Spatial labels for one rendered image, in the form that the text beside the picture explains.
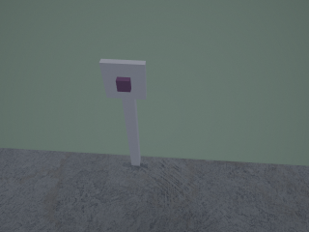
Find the button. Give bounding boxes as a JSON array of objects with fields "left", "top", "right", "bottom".
[{"left": 116, "top": 76, "right": 131, "bottom": 93}]

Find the panel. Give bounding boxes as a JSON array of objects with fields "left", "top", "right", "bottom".
[{"left": 99, "top": 59, "right": 147, "bottom": 166}]

